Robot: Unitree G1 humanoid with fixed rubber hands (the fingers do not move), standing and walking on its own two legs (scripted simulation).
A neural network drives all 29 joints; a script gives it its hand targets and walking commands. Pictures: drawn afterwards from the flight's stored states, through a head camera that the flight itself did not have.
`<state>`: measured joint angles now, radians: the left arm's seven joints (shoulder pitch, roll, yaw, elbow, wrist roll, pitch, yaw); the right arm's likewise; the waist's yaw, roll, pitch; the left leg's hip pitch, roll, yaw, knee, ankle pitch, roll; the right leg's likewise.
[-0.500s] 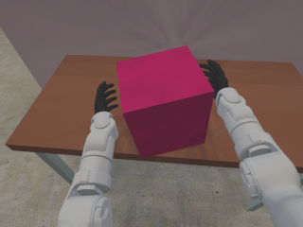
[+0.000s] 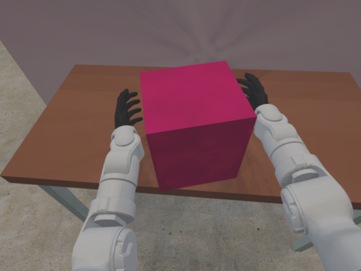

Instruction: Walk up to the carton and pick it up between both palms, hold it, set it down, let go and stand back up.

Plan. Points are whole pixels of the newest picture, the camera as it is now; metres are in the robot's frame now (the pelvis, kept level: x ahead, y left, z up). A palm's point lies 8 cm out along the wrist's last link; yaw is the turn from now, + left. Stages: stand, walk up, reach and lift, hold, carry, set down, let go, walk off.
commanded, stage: reach and lift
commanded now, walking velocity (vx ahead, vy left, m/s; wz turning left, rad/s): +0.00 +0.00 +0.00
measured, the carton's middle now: (191, 128) +0.44 +0.06 +0.05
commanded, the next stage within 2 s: none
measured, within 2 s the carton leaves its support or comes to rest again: leaves its support in 0.90 s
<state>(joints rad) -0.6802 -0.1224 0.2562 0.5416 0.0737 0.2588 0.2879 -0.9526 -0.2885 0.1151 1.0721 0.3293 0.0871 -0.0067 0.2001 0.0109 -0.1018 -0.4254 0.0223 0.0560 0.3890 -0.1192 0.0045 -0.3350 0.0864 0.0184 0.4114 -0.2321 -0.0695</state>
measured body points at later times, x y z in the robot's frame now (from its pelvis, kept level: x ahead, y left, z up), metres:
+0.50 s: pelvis -0.01 +0.00 +0.00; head +0.02 -0.01 +0.45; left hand +0.37 +0.21 +0.12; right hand +0.47 -0.08 +0.13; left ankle +0.04 +0.12 -0.74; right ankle -0.03 -0.07 -0.74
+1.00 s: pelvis -0.01 +0.00 +0.00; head +0.02 -0.01 +0.45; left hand +0.37 +0.21 +0.12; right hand +0.47 -0.08 +0.13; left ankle +0.04 +0.12 -0.74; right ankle -0.03 -0.07 -0.74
